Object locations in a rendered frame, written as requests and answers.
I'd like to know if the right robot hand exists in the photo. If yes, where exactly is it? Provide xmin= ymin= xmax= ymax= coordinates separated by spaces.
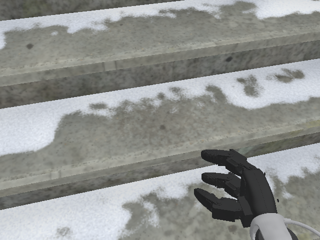
xmin=194 ymin=149 xmax=279 ymax=228

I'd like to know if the robot right forearm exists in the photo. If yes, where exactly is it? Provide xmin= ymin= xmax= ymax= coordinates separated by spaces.
xmin=249 ymin=213 xmax=298 ymax=240

